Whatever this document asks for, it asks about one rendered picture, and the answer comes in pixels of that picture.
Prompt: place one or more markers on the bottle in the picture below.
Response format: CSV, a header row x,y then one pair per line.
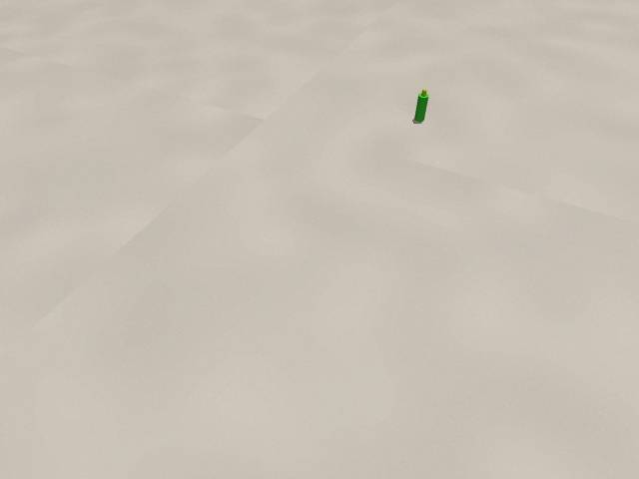
x,y
421,106

